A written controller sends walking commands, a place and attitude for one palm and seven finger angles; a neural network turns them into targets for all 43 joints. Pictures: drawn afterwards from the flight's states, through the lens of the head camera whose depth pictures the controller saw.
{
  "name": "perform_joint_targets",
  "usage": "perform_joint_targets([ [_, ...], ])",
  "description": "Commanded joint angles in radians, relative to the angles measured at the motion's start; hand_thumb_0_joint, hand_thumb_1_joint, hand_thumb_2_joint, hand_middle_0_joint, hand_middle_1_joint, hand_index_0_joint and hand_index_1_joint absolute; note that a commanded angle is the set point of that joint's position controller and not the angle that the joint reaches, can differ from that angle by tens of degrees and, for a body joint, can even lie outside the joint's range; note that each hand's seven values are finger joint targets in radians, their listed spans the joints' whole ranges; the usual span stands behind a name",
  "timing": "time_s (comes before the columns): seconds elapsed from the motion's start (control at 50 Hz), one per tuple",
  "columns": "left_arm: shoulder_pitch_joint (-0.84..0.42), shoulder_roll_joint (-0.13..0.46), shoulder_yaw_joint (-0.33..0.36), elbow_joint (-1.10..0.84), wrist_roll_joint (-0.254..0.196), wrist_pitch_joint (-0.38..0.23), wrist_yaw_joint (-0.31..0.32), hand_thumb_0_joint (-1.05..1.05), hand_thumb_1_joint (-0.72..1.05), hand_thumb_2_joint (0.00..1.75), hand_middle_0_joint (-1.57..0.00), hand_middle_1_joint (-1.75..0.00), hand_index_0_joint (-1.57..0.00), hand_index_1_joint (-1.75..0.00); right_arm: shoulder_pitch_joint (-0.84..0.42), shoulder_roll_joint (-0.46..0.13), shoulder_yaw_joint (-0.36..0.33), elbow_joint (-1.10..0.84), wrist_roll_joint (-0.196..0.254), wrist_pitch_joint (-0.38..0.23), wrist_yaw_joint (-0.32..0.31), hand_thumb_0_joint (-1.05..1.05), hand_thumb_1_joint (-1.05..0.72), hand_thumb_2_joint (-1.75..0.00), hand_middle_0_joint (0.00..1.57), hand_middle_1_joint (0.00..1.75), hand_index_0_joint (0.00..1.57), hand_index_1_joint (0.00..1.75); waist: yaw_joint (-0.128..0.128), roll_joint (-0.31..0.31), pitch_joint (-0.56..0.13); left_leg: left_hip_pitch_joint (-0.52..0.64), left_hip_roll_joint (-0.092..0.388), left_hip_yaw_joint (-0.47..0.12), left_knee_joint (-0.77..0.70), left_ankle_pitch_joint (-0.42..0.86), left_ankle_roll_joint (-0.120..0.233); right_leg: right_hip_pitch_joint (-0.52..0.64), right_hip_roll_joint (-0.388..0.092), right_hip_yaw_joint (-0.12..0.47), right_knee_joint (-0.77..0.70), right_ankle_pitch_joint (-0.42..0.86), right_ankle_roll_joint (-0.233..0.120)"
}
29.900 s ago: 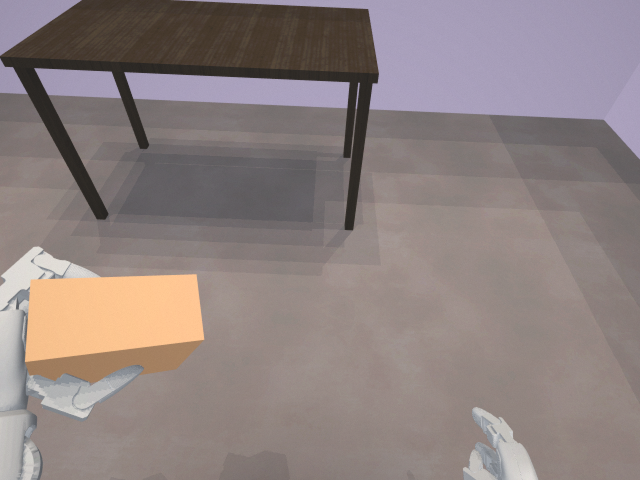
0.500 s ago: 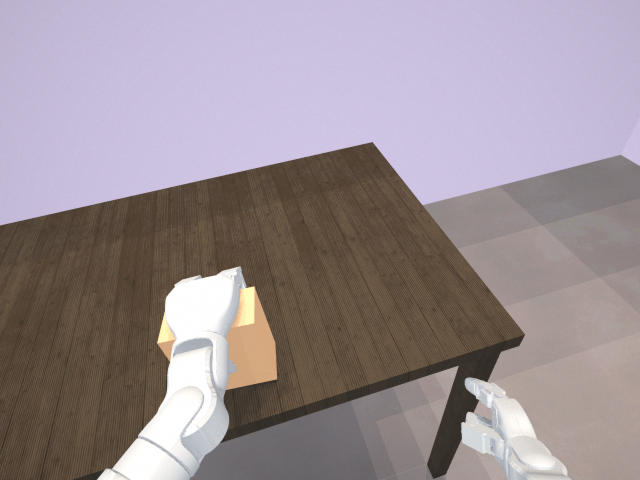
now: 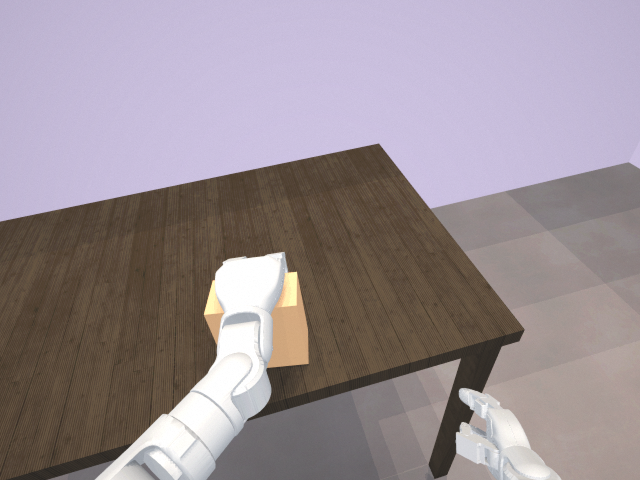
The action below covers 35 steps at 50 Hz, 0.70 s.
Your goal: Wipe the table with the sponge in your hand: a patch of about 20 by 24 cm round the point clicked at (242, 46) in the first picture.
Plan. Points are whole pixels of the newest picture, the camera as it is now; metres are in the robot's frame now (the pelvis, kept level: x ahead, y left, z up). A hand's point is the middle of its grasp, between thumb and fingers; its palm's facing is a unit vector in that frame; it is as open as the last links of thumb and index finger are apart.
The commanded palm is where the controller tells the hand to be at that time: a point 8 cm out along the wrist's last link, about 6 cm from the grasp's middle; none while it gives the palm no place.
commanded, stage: wipe forward along the third lane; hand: left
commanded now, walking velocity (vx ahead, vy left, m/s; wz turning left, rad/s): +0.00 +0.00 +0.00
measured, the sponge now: (264, 332) +0.33 +0.14 +0.00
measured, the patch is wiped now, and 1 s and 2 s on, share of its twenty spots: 0.75 0.95 1.00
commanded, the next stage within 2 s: wipe back along the third lane in 1.70 s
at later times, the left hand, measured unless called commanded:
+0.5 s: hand (271, 289) +0.36 +0.13 +0.05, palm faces -0.05 -0.05 -1.00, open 10.6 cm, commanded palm +0.34 +0.13 +0.09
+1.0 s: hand (271, 264) +0.41 +0.14 +0.06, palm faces -0.08 -0.03 -1.00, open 10.6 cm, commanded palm +0.39 +0.15 +0.09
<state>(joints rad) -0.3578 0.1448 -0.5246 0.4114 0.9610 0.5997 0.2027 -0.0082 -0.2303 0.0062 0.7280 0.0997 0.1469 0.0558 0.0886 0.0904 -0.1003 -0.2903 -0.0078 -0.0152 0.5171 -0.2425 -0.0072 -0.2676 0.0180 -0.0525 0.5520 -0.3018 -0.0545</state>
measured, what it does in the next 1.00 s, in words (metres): stands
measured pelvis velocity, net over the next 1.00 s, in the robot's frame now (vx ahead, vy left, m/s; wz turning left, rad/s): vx -0.01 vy -0.02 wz -0.04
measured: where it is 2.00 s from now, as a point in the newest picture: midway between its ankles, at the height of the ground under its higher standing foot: outside the picture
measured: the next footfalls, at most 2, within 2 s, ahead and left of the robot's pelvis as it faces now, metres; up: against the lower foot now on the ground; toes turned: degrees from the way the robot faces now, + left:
none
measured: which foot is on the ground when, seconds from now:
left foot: down 0.00-1.00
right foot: down 0.00-1.00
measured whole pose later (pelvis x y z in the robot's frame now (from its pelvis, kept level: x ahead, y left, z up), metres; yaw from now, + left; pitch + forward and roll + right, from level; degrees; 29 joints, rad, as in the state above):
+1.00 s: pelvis -0.01 -0.02 +0.00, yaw -2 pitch +7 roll +1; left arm -0.76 0.19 -0.25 0.99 0.94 0.47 0.25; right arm 0.14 -0.25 0.00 0.77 0.08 0.14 -0.05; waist -0.03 0.06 -0.13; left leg -0.44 0.04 0.00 0.53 -0.22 0.00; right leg -0.42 0.06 -0.04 0.55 -0.26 -0.08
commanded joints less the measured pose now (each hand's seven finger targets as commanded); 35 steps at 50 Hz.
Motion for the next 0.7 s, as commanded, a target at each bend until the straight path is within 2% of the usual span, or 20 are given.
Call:
perform_joint_targets([
  [0.0, -0.344, -0.057, 0.045, -0.115, -0.040, -0.036, 0.028, 0.00, 0.10, 1.30, -1.20, -1.60, -1.20, -1.60, -0.235, -0.090, -0.028, -0.167, 0.003, -0.043, 0.000, 0.00, -0.90, -0.90, 0.20, 0.30, 0.20, 0.30, -0.032, -0.201, -0.180, 0.094, -0.017, 0.007, -0.046, 0.110, 0.048, 0.024, -0.003, 0.051, -0.113, 0.198, -0.007],
  [0.04, -0.334, -0.061, 0.050, -0.093, -0.041, -0.029, 0.034, 0.00, 0.10, 1.30, -1.20, -1.60, -1.20, -1.60, -0.234, -0.089, -0.029, -0.166, 0.001, -0.042, 0.000, 0.00, -0.90, -0.90, 0.20, 0.30, 0.20, 0.30, -0.028, -0.202, -0.176, 0.088, -0.018, 0.013, -0.042, 0.119, 0.049, 0.029, -0.006, 0.055, -0.116, 0.223, -0.006],
  [0.08, -0.327, 0.002, 0.115, -0.046, -0.042, -0.018, 0.037, 0.00, 0.10, 1.30, -1.20, -1.60, -1.20, -1.60, -0.234, -0.098, -0.027, -0.159, -0.001, -0.032, -0.009, 0.00, -0.90, -0.90, 0.20, 0.30, 0.20, 0.30, -0.022, -0.225, -0.158, 0.060, -0.016, 0.012, -0.056, 0.091, 0.046, 0.032, -0.004, 0.072, -0.136, 0.193, -0.003],
  [0.12, -0.386, -0.019, 0.086, -0.016, -0.028, -0.014, 0.037, 0.00, 0.10, 1.30, -1.20, -1.60, -1.20, -1.60, -0.228, -0.096, -0.023, -0.152, 0.002, -0.027, -0.021, 0.00, -0.90, -0.90, 0.20, 0.30, 0.20, 0.30, -0.044, -0.215, -0.135, 0.057, -0.016, 0.023, -0.056, 0.073, 0.046, 0.008, -0.009, 0.072, -0.141, 0.169, 0.001],
  [0.16, -0.401, -0.019, 0.084, 0.014, -0.013, -0.014, 0.037, 0.00, 0.10, 1.30, -1.20, -1.60, -1.20, -1.60, -0.219, -0.095, -0.024, -0.149, 0.001, -0.027, -0.026, 0.00, -0.90, -0.90, 0.20, 0.30, 0.20, 0.30, -0.042, -0.183, -0.137, 0.058, -0.018, 0.024, -0.055, 0.073, 0.045, -0.002, -0.009, 0.072, -0.139, 0.162, -0.004],
  [0.2, -0.426, 0.016, 0.117, 0.049, -0.003, -0.017, 0.036, 0.00, 0.10, 1.30, -1.20, -1.60, -1.20, -1.60, -0.203, -0.101, -0.025, -0.145, 0.000, -0.021, -0.036, 0.00, -0.90, -0.90, 0.20, 0.30, 0.20, 0.30, -0.045, -0.191, -0.154, 0.049, -0.019, 0.025, -0.059, 0.061, 0.045, 0.005, -0.008, 0.081, -0.140, 0.145, -0.004],
  [0.22, -0.442, -0.010, 0.098, 0.058, -0.004, -0.022, 0.035, 0.00, 0.10, 1.30, -1.20, -1.60, -1.20, -1.60, -0.197, -0.098, -0.024, -0.149, 0.000, -0.022, -0.039, 0.00, -0.90, -0.90, 0.20, 0.30, 0.20, 0.30, -0.050, -0.181, -0.145, 0.046, -0.021, 0.028, -0.056, 0.059, 0.046, -0.005, -0.009, 0.074, -0.141, 0.148, -0.004],
  [0.26, -0.462, 0.010, 0.118, 0.108, 0.002, -0.030, 0.037, 0.00, 0.10, 1.30, -1.20, -1.60, -1.20, -1.60, -0.181, -0.102, -0.026, -0.139, -0.002, -0.022, -0.050, 0.00, -0.90, -0.90, 0.20, 0.30, 0.20, 0.30, -0.055, -0.205, -0.150, 0.034, -0.021, 0.026, -0.055, 0.044, 0.045, -0.014, -0.009, 0.079, -0.144, 0.126, -0.002],
  [0.28, -0.455, 0.032, 0.154, 0.121, -0.005, -0.034, 0.037, 0.00, 0.10, 1.30, -1.20, -1.60, -1.20, -1.60, -0.181, -0.104, -0.027, -0.142, -0.002, -0.021, -0.054, 0.00, -0.90, -0.90, 0.20, 0.30, 0.20, 0.30, -0.044, -0.210, -0.153, 0.024, -0.021, 0.019, -0.063, 0.040, 0.044, -0.010, -0.004, 0.087, -0.151, 0.120, -0.005],
  [0.34, -0.485, -0.011, 0.120, 0.192, -0.003, -0.043, 0.045, 0.00, 0.10, 1.30, -1.20, -1.60, -1.20, -1.60, -0.153, -0.102, -0.028, -0.137, -0.002, -0.023, -0.060, 0.00, -0.90, -0.90, 0.20, 0.30, 0.20, 0.30, -0.064, -0.216, -0.140, 0.014, -0.022, 0.030, -0.050, 0.025, 0.046, -0.035, -0.010, 0.079, -0.151, 0.108, 0.002],
  [0.36, -0.505, 0.019, 0.148, 0.213, -0.001, -0.046, 0.050, 0.00, 0.10, 1.30, -1.20, -1.60, -1.20, -1.60, -0.147, -0.106, -0.028, -0.130, -0.004, -0.020, -0.065, 0.00, -0.90, -0.90, 0.20, 0.30, 0.20, 0.30, -0.065, -0.210, -0.144, 0.008, -0.020, 0.030, -0.051, 0.023, 0.044, -0.035, -0.010, 0.086, -0.149, 0.112, 0.001],
  [0.38, -0.479, 0.048, 0.190, 0.233, -0.011, -0.047, 0.050, 0.00, 0.10, 1.30, -1.20, -1.60, -1.20, -1.60, -0.148, -0.107, -0.029, -0.133, -0.006, -0.019, -0.070, 0.00, -0.90, -0.90, 0.20, 0.30, 0.20, 0.30, -0.048, -0.236, -0.152, -0.008, -0.020, 0.025, -0.058, 0.023, 0.044, -0.019, -0.007, 0.094, -0.159, 0.109, 0.002],
  [0.42, -0.538, 0.037, 0.173, 0.274, -0.011, -0.050, 0.057, 0.00, 0.10, 1.30, -1.20, -1.60, -1.20, -1.60, -0.131, -0.108, -0.025, -0.128, -0.003, -0.016, -0.080, 0.00, -0.90, -0.90, 0.20, 0.30, 0.20, 0.30, -0.077, -0.235, -0.119, -0.023, -0.021, 0.034, -0.051, -0.003, 0.045, -0.047, -0.014, 0.095, -0.165, 0.071, 0.011],
  [0.46, -0.558, 0.052, 0.185, 0.314, 0.000, -0.053, 0.060, 0.00, 0.10, 1.30, -1.20, -1.60, -1.20, -1.60, -0.116, -0.109, -0.025, -0.121, -0.006, -0.017, -0.085, 0.00, -0.90, -0.90, 0.20, 0.30, 0.20, 0.30, -0.075, -0.204, -0.128, -0.032, -0.021, 0.034, -0.048, -0.008, 0.043, -0.057, -0.015, 0.096, -0.158, 0.062, 0.008],
  [0.5, -0.573, 0.100, 0.223, 0.329, 0.005, -0.064, 0.063, 0.00, 0.10, 1.30, -1.20, -1.60, -1.20, -1.60, -0.100, -0.112, -0.026, -0.123, -0.010, -0.016, -0.093, 0.00, -0.90, -0.90, 0.20, 0.30, 0.20, 0.30, -0.073, -0.220, -0.172, -0.035, -0.018, 0.030, -0.045, 0.004, 0.046, -0.029, -0.014, 0.098, -0.148, 0.081, 0.011],
  [0.54, -0.594, 0.068, 0.203, 0.349, 0.004, -0.070, 0.068, 0.00, 0.10, 1.30, -1.20, -1.60, -1.20, -1.60, -0.087, -0.106, -0.027, -0.123, -0.010, -0.018, -0.094, 0.00, -0.90, -0.90, 0.20, 0.30, 0.20, 0.30, -0.085, -0.203, -0.163, -0.042, -0.015, 0.038, -0.040, 0.003, 0.047, -0.041, -0.018, 0.100, -0.152, 0.095, 0.013],
  [0.56, -0.587, 0.097, 0.226, 0.364, 0.006, -0.072, 0.070, 0.00, 0.10, 1.30, -1.20, -1.60, -1.20, -1.60, -0.080, -0.110, -0.029, -0.120, -0.011, -0.017, -0.096, 0.00, -0.90, -0.90, 0.20, 0.30, 0.20, 0.30, -0.081, -0.215, -0.167, -0.048, -0.014, 0.037, -0.039, 0.004, 0.047, -0.035, -0.018, 0.104, -0.153, 0.096, 0.015],
  [0.62, -0.599, 0.092, 0.227, 0.377, -0.001, -0.083, 0.074, 0.00, 0.10, 1.30, -1.20, -1.60, -1.20, -1.60, -0.065, -0.108, -0.029, -0.124, -0.012, -0.019, -0.096, 0.00, -0.90, -0.90, 0.20, 0.30, 0.20, 0.30, -0.084, -0.196, -0.183, -0.052, -0.012, 0.041, -0.036, 0.011, 0.048, -0.028, -0.019, 0.105, -0.149, 0.118, 0.017],
  [0.64, -0.602, 0.116, 0.245, 0.388, 0.002, -0.085, 0.077, 0.00, 0.10, 1.30, -1.20, -1.60, -1.20, -1.60, -0.055, -0.112, -0.030, -0.119, -0.013, -0.019, -0.098, 0.00, -0.90, -0.90, 0.20, 0.30, 0.20, 0.30, -0.084, -0.206, -0.191, -0.060, -0.011, 0.038, -0.036, 0.011, 0.048, -0.023, -0.019, 0.108, -0.147, 0.122, 0.018],
  [0.68, -0.642, 0.106, 0.245, 0.397, -0.004, -0.092, 0.077, 0.00, 0.10, 1.30, -1.20, -1.60, -1.20, -1.60, -0.055, -0.107, -0.028, -0.124, -0.009, -0.021, -0.100, 0.00, -0.90, -0.90, 0.20, 0.30, 0.20, 0.30, -0.095, -0.220, -0.176, -0.074, -0.009, 0.031, -0.040, 0.010, 0.050, -0.033, -0.017, 0.102, -0.149, 0.120, 0.020],
])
